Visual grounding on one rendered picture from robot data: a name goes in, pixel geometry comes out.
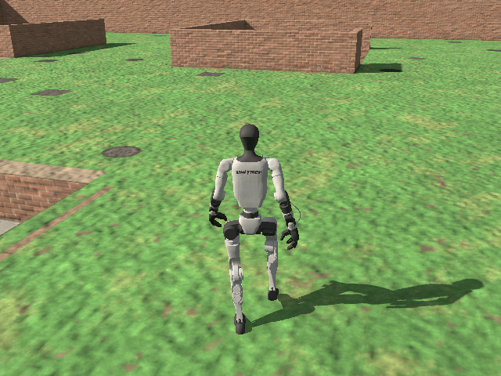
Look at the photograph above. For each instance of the right robot thigh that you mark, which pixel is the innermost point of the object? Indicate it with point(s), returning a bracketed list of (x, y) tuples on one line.
[(269, 230)]

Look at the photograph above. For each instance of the left robot hand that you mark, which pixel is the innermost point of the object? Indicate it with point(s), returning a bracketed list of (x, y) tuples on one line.
[(219, 216)]

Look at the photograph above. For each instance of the right robot forearm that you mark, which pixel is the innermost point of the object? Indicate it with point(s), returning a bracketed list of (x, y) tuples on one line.
[(288, 213)]

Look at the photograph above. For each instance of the right robot upper arm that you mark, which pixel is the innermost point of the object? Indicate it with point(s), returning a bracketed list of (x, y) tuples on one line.
[(277, 177)]

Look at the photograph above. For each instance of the robot thigh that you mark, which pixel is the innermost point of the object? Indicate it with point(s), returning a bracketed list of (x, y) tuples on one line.
[(269, 230), (231, 232)]

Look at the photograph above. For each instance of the left robot thigh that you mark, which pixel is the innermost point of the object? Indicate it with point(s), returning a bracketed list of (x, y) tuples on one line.
[(231, 232)]

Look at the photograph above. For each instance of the left robot forearm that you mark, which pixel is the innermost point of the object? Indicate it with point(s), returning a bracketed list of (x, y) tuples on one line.
[(214, 205)]

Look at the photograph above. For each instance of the right robot hand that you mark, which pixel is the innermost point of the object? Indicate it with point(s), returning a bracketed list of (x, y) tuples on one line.
[(294, 237)]

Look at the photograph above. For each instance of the left robot upper arm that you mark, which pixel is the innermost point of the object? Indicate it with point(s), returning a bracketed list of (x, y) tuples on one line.
[(221, 178)]

